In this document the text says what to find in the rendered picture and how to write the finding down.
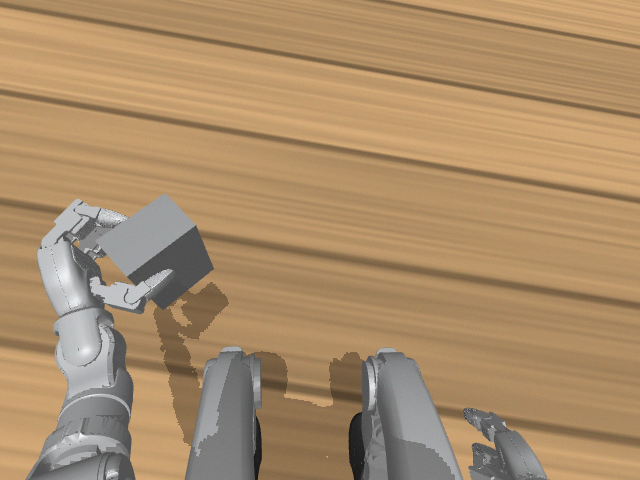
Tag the carton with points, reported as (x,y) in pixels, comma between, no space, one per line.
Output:
(159,236)

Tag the left robot arm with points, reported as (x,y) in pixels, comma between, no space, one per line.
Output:
(91,440)

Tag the right robot hand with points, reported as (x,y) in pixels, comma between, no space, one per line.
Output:
(513,458)

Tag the right robot foot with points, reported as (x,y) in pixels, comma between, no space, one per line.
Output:
(356,447)

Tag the left robot hand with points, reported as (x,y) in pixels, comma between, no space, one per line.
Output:
(71,278)

